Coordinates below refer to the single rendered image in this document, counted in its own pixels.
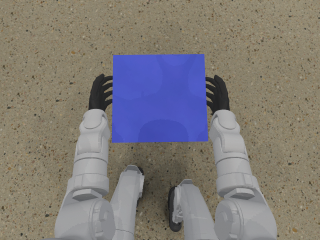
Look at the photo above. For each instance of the carton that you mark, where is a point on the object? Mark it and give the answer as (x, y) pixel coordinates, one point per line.
(159, 98)

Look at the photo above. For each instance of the robot right foot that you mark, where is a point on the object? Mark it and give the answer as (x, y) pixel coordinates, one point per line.
(174, 226)

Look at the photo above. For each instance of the robot left upper arm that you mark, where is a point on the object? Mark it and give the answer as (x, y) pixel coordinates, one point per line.
(91, 219)

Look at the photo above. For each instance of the robot right hand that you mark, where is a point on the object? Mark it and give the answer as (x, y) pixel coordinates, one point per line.
(220, 99)

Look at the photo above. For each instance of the robot right upper arm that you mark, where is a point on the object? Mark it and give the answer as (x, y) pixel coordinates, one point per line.
(240, 219)

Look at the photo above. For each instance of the robot left forearm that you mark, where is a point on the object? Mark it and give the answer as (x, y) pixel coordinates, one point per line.
(89, 177)

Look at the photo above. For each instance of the robot left hand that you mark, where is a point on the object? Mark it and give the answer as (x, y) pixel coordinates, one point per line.
(97, 96)

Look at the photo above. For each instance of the robot right forearm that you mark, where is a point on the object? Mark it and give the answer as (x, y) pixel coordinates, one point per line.
(234, 175)

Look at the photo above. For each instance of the robot right thigh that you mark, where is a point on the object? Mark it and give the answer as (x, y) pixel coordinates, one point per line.
(197, 221)

